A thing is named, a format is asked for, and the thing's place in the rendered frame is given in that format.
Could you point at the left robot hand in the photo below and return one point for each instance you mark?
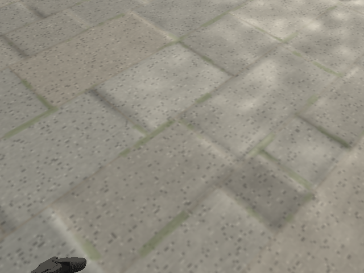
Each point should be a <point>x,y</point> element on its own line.
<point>62,265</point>

